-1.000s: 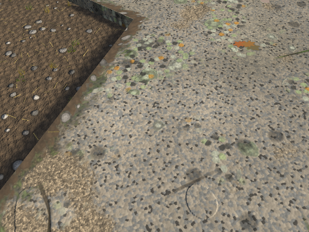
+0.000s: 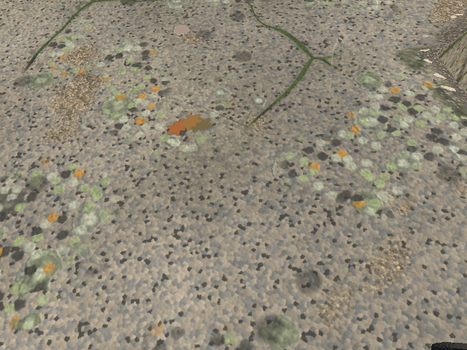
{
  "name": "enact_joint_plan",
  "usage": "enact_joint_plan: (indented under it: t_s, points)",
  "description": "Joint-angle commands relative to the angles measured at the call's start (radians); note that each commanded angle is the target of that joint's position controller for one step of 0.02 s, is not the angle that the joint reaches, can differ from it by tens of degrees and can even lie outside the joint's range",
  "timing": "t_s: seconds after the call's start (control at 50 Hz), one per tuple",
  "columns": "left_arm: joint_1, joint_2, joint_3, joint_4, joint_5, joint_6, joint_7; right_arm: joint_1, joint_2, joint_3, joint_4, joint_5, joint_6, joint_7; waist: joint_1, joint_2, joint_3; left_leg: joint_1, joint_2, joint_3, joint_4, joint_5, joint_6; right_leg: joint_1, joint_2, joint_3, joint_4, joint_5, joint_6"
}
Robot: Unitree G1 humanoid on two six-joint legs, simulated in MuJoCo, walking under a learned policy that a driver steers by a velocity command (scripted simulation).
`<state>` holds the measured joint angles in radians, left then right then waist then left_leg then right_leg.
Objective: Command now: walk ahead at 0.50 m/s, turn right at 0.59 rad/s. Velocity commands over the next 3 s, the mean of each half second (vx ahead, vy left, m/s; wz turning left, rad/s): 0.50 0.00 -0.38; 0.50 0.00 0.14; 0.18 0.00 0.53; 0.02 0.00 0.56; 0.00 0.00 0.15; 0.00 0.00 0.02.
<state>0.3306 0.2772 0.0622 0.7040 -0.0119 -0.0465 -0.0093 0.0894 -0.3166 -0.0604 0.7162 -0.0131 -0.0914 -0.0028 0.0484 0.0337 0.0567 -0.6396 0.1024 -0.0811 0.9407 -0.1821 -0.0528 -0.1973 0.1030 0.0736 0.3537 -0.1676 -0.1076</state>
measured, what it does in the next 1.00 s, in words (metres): walks ahead: left foot, then right foot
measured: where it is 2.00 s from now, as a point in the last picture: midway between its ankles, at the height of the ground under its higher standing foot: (293, 257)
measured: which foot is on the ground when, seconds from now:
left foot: up 0.00-0.24, down 0.26-0.76, up 0.78-1.00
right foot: down 0.00-0.28, up 0.30-0.72, down 0.74-1.00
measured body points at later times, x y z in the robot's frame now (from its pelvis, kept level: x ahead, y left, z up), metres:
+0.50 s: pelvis +0.29 +0.05 +0.00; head +0.31 +0.05 +0.45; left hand +0.49 +0.28 -0.10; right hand +0.28 -0.23 -0.12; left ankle +0.30 +0.14 -0.75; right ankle +0.32 -0.11 -0.68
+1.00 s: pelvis +0.54 -0.07 +0.00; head +0.56 -0.08 +0.45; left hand +0.64 +0.21 -0.11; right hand +0.64 -0.36 -0.12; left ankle +0.62 +0.09 -0.67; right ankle +0.52 -0.16 -0.75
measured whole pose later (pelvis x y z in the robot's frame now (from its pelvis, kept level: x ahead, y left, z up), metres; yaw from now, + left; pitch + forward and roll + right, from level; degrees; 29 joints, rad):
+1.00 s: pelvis +0.54 -0.07 +0.00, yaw -4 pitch +0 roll -2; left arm 0.29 0.26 0.06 0.80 0.02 -0.10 -0.01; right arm 0.23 -0.32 -0.07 0.79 0.03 -0.03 0.00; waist 0.03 0.06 0.03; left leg -0.64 0.10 -0.07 1.05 -0.20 -0.01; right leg -0.12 0.03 -0.14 0.30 -0.18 -0.05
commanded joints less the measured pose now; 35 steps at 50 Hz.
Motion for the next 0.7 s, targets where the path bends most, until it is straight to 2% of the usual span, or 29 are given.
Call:
enact_joint_plan:
  t_s: [0.02,0.08,0.14,0.2,0.22,0.24,0.26,0.28,0.3,0.32,0.34,0.36,0.38,0.4,0.42,0.48,0.54,0.58,0.64,0.68,0.7]
  points:
    - [-0.017,0.178,0.049,-0.063,-0.005,-0.014,0.022,-0.053,-0.049,-0.010,-0.067,0.001,-0.005,0.001,-0.012,-0.098,-0.055,0.018,-0.037,0.016,-0.189,0.178,-0.026,0.002,-0.207,0.195,-0.130,0.180,-0.138]
    - [0.023,0.187,0.051,-0.042,-0.010,-0.007,0.029,-0.147,-0.041,-0.003,-0.092,0.012,-0.016,0.016,0.024,-0.114,-0.033,0.077,-0.076,0.020,-0.349,0.275,-0.021,-0.012,-0.202,0.212,-0.118,0.099,-0.112]
    - [0.057,0.179,0.051,-0.019,-0.015,0.002,0.032,-0.186,-0.062,-0.009,-0.110,0.019,-0.030,0.031,0.034,-0.119,-0.029,0.100,-0.094,-0.002,-0.429,0.260,0.000,0.050,-0.229,0.280,-0.054,0.081,-0.104]
    - [0.058,0.167,0.049,-0.003,-0.008,0.010,0.038,-0.131,-0.085,-0.019,-0.095,0.019,-0.042,0.040,0.010,-0.157,-0.036,0.155,-0.090,0.007,-0.458,0.174,0.041,0.126,-0.269,0.322,0.015,0.150,-0.086]
    - [0.049,0.161,0.048,0.000,-0.007,0.013,0.036,-0.078,-0.093,-0.025,-0.082,0.016,-0.046,0.037,-0.019,-0.170,-0.050,0.225,-0.100,0.030,-0.483,0.150,0.063,0.132,-0.263,0.320,0.056,0.229,-0.075]
    - [0.039,0.137,0.038,-0.003,-0.004,0.013,0.032,0.015,-0.117,-0.040,-0.057,0.008,-0.050,0.031,-0.067,-0.159,-0.107,0.369,-0.103,0.046,-0.516,0.158,0.096,0.124,-0.212,0.288,0.166,0.340,-0.051]
    - [0.035,0.098,0.020,-0.018,0.009,0.012,0.028,0.157,-0.158,-0.051,-0.042,-0.007,-0.053,0.025,-0.131,-0.098,-0.246,0.622,0.022,-0.074,-0.474,0.150,0.162,0.022,-0.163,0.234,0.402,0.264,-0.018]
    - [0.182,0.036,0.001,-0.022,-0.012,0.002,0.027,0.284,-0.246,-0.077,-0.005,-0.015,-0.042,0.026,-0.099,0.189,-0.390,0.986,0.235,-0.499,-0.518,-0.015,0.335,-0.330,-0.005,0.114,0.759,-0.132,0.071]
    - [0.188,0.092,0.002,-0.011,-0.024,-0.006,0.029,0.310,-0.173,-0.063,0.019,0.021,-0.037,0.037,-0.111,0.241,-0.364,1.003,0.294,-0.731,-0.641,-0.272,0.359,-0.505,-0.019,0.130,0.906,-0.404,0.082]
    - [0.072,0.163,0.021,-0.020,-0.029,-0.009,0.027,0.253,-0.108,-0.044,0.009,0.031,-0.033,0.035,-0.132,0.119,-0.204,0.874,0.259,-0.613,-0.665,-0.344,0.316,-0.568,-0.068,0.142,0.955,-0.332,0.079]
    - [-0.016,0.163,0.019,-0.041,-0.020,-0.011,0.027,0.196,-0.087,-0.034,-0.004,0.019,-0.023,0.032,-0.121,0.042,-0.124,0.750,0.217,-0.482,-0.676,-0.274,0.285,-0.555,-0.107,0.096,0.941,-0.264,0.077]
    - [-0.071,0.150,0.019,-0.057,-0.004,-0.016,0.024,0.161,-0.067,-0.024,0.001,0.012,-0.018,0.031,-0.102,0.015,-0.049,0.634,0.177,-0.390,-0.704,-0.167,0.281,-0.547,-0.136,0.074,0.877,-0.215,0.078]
    - [-0.073,0.137,0.021,-0.059,0.003,-0.018,0.019,0.143,-0.051,-0.016,0.003,0.003,-0.020,0.027,-0.074,0.036,-0.041,0.573,0.145,-0.325,-0.723,-0.081,0.268,-0.499,-0.173,0.065,0.816,-0.173,0.077]
    - [-0.058,0.118,0.017,-0.053,0.001,-0.018,0.014,0.139,-0.046,-0.013,0.006,0.002,-0.021,0.027,-0.060,0.057,-0.043,0.538,0.120,-0.280,-0.742,-0.019,0.264,-0.459,-0.186,0.049,0.775,-0.155,0.081]
    - [-0.047,0.096,0.012,-0.048,0.000,-0.017,0.012,0.145,-0.048,-0.013,0.014,0.007,-0.023,0.026,-0.054,0.068,-0.051,0.522,0.109,-0.243,-0.755,0.035,0.270,-0.443,-0.192,0.031,0.739,-0.150,0.086]
    - [-0.120,0.059,-0.006,-0.075,0.011,-0.019,0.009,0.173,-0.101,-0.025,0.036,0.021,-0.024,0.020,-0.067,0.050,-0.037,0.505,0.113,-0.159,-0.796,0.158,0.294,-0.461,-0.209,-0.006,0.576,-0.069,0.110]
    - [-0.216,0.041,-0.018,-0.093,0.009,-0.029,0.000,0.200,-0.125,-0.028,0.053,0.029,-0.013,0.015,-0.099,0.038,-0.030,0.500,0.081,-0.068,-0.807,0.203,0.267,-0.414,-0.196,-0.034,0.375,0.106,0.117]
    - [-0.277,0.041,-0.019,-0.105,0.002,-0.034,-0.008,0.239,-0.134,-0.028,0.072,0.034,-0.006,0.014,-0.124,0.037,-0.023,0.503,0.075,-0.035,-0.799,0.214,0.253,-0.366,-0.173,-0.053,0.281,0.189,0.121]
    - [-0.347,0.055,-0.016,-0.130,-0.006,-0.039,-0.020,0.292,-0.141,-0.027,0.102,0.039,0.008,0.013,-0.138,0.042,-0.007,0.570,0.113,-0.044,-0.772,0.218,0.239,-0.356,-0.157,-0.053,0.208,0.191,0.104]
    - [-0.363,0.072,-0.009,-0.142,-0.006,-0.043,-0.027,0.307,-0.149,-0.030,0.115,0.042,0.020,0.010,-0.124,0.047,-0.001,0.617,0.140,-0.064,-0.733,0.261,0.223,-0.332,-0.148,-0.050,0.166,0.129,0.080]
    - [-0.335,0.087,-0.002,-0.137,-0.005,-0.047,-0.028,0.305,-0.158,-0.032,0.119,0.043,0.026,0.007,-0.097,0.051,-0.013,0.627,0.143,-0.071,-0.693,0.323,0.213,-0.277,-0.136,-0.055,0.143,0.100,0.067]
